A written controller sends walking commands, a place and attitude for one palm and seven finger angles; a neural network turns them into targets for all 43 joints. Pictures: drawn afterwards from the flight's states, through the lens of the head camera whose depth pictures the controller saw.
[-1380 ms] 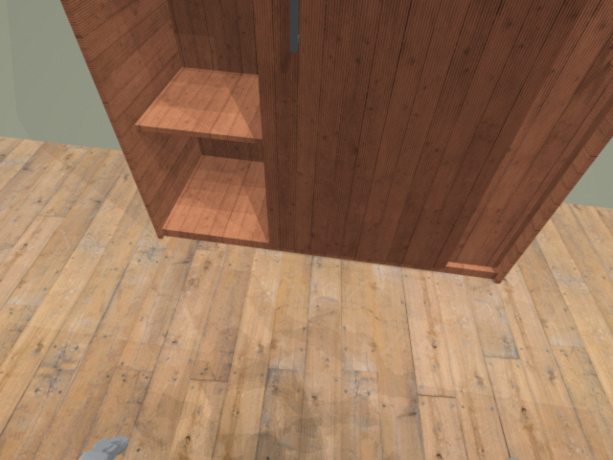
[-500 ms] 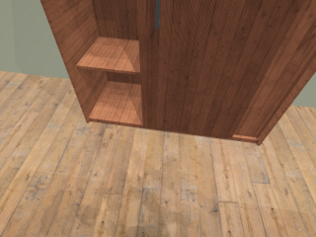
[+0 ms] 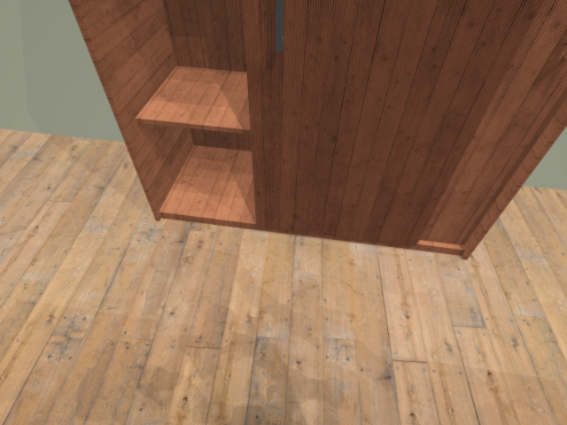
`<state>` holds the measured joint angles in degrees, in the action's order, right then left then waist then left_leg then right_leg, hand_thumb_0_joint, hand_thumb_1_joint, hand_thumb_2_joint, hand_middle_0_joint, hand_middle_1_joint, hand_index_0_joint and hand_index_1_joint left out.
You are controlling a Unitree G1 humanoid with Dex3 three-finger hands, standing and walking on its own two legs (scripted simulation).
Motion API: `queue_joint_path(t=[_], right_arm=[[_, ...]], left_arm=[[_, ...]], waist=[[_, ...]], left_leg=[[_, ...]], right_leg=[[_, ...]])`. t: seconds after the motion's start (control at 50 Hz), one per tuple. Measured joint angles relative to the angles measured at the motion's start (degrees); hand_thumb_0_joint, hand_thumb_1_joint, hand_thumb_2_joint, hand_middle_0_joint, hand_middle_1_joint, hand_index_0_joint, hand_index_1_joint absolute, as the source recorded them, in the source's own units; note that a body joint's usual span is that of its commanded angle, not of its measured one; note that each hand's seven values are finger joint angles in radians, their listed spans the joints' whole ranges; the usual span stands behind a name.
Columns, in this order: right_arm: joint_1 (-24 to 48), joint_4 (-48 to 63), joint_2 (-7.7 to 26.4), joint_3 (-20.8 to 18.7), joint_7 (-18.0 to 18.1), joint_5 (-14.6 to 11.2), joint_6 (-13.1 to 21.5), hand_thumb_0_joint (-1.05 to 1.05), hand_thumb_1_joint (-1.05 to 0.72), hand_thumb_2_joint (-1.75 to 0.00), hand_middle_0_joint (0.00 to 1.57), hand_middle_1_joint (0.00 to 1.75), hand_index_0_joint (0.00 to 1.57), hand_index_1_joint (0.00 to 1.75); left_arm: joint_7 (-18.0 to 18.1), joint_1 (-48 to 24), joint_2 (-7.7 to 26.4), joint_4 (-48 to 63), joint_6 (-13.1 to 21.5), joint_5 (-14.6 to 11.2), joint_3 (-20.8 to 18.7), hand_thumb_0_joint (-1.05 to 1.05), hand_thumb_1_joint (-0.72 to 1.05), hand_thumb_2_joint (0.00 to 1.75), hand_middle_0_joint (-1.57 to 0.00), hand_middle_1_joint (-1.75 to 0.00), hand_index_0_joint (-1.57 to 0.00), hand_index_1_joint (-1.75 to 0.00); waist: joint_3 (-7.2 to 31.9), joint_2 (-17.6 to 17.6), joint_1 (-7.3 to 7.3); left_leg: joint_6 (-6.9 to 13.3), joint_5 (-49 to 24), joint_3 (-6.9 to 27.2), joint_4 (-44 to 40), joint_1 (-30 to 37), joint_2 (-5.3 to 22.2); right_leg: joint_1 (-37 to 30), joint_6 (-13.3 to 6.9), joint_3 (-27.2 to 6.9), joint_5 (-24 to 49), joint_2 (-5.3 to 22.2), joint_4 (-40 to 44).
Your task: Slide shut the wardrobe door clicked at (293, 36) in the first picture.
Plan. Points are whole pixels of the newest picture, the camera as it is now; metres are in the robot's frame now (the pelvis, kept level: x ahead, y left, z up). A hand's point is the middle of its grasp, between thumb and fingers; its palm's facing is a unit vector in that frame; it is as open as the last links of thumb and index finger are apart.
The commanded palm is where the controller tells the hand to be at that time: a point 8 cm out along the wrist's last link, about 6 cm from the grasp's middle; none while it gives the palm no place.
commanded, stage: look at it before walking up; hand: right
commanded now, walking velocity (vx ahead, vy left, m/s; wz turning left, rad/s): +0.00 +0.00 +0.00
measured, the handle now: (280, 11) +0.99 +0.06 +0.18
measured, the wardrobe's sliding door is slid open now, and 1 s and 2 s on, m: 0.47 0.47 0.47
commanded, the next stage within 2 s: walk to a spot facing it in 0.06 s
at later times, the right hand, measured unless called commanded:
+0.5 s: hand out of the picture +0.06 -0.21 -0.18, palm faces -0.12 +0.95 -0.27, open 7.4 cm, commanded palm none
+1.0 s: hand out of the picture +0.08 -0.18 -0.17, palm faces -0.27 +0.94 -0.21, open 7.4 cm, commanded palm none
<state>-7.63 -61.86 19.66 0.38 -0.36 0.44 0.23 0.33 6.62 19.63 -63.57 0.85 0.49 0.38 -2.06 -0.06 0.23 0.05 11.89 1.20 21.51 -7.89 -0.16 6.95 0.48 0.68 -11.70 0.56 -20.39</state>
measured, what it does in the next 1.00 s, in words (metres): lifts its right foot, turning left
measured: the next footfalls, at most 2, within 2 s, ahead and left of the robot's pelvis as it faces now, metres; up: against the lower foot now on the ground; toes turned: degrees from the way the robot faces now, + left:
right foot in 1.06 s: +0.07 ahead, -0.10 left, +0.00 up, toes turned +24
left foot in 1.64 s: +0.19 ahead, +0.21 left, +0.00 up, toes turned +54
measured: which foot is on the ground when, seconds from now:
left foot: down 0.00-1.00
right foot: down 0.00-0.58, up 0.60-1.00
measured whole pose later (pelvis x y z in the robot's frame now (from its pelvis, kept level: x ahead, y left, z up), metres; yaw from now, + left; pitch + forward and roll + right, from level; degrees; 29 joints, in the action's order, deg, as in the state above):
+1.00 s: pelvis -0.01 +0.00 +0.00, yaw +23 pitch +2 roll +0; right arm -18.9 -53.7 12.5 -3.5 -1.0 1.4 -0.7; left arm 0.4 9.1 14.5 -53.3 -1.2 1.0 -3.6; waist 0.3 -0.9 3.9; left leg 2.0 9.3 9.2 23.8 -16.0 -5.4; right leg 20.1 2.8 0.2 -24.1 1.8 -43.6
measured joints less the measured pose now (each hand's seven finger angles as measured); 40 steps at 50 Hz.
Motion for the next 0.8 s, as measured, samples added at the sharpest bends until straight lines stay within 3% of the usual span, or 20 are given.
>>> queue_joint_path(t=[0.22,0.42,0.52,0.58,0.62,0.68,0.8], right_arm=[[-0.34,-0.09,0.14,-0.09,0.06,0.01,0.02,0.0,-0.9,-0.9,0.2,0.3,0.2,0.3],[-3.36,3.99,-2.54,-1.35,0.14,0.3,-3.21,0.0,-0.9,-0.9,0.2,0.3,0.2,0.3],[-4.68,6.23,-4.89,-2.28,-0.61,0.35,-4.45,0.0,-0.91,-0.9,0.2,0.3,0.2,0.3],[-6.49,8.11,-6.22,-2.53,-1.16,0.58,-3.53,0.0,-0.9,-0.9,0.2,0.3,0.2,0.3],[-6.89,8.45,-7.08,-2.57,-0.64,0.79,-2.5,0.0,-0.9,-0.9,0.2,0.3,0.2,0.3],[-7.46,8.73,-8.18,-2.63,-0.02,0.63,-2.45,0.0,-0.9,-0.9,0.2,0.3,0.2,0.3],[-9.04,8.58,-8.53,-2.93,-0.02,0.39,-2.03,0.0,-0.9,-0.9,0.2,0.3,0.2,0.3]], left_arm=[[0.04,-0.35,-0.1,-0.01,-0.03,-0.01,-0.01,0.01,0.9,0.9,-0.2,-0.3,-0.2,-0.3],[1.06,0.22,-4.16,5.25,-1.62,0.24,-1.19,0.0,0.9,0.9,-0.2,-0.3,-0.2,-0.3],[0.91,1.44,-6.2,6.99,-1.93,0.47,-1.82,0.0,0.9,0.9,-0.2,-0.3,-0.2,-0.3],[0.68,2.51,-6.14,7.55,-2.69,0.52,-2.33,0.0,0.9,0.9,-0.2,-0.3,-0.21,-0.3],[0.72,2.22,-5.91,7.62,-3.69,0.32,-2.89,0.01,0.9,0.9,-0.2,-0.3,-0.2,-0.3],[0.63,1.94,-5.85,7.66,-4.4,0.15,-3.41,0.01,0.9,0.9,-0.2,-0.3,-0.2,-0.3],[0.35,1.34,-5.76,8.94,-3.78,0.62,-3.71,0.01,0.9,0.9,-0.2,-0.3,-0.2,-0.3]], waist=[[-0.02,0.0,0.34],[-1.34,-1.0,0.98],[-3.47,-0.91,1.55],[-3.24,0.84,1.98],[-3.7,2.1,1.84],[-4.21,2.39,1.78],[-2.72,0.54,2.03]], left_leg=[[-0.12,-0.13,0.12,-0.48,0.47,0.07],[-0.15,2.87,4.83,9.59,-6.68,-1.64],[-0.81,13.71,0.69,25.26,-12.68,-0.34],[-0.75,7.73,-1.56,18.86,-10.44,0.74],[1.31,7.21,-1.97,20.16,-11.82,-0.66],[3.26,6.56,-1.68,17.19,-10.93,-1.88],[3.41,0.1,2.01,7.68,-9.29,-3.45]], right_leg=[[-0.47,-0.11,0.12,0.02,-0.06,0.35],[3.64,0.03,5.06,-4.18,1.39,-7.65],[4.28,0.39,8.77,-6.19,2.94,-11.42],[6.85,1.64,9.81,-9.03,5.45,-17.31],[11.92,2.07,5.66,-15.45,5.24,-28.42],[17.44,2.01,1.65,-15.23,3.32,-40.26],[20.53,3.01,0.03,-8.98,2.59,-42.55]])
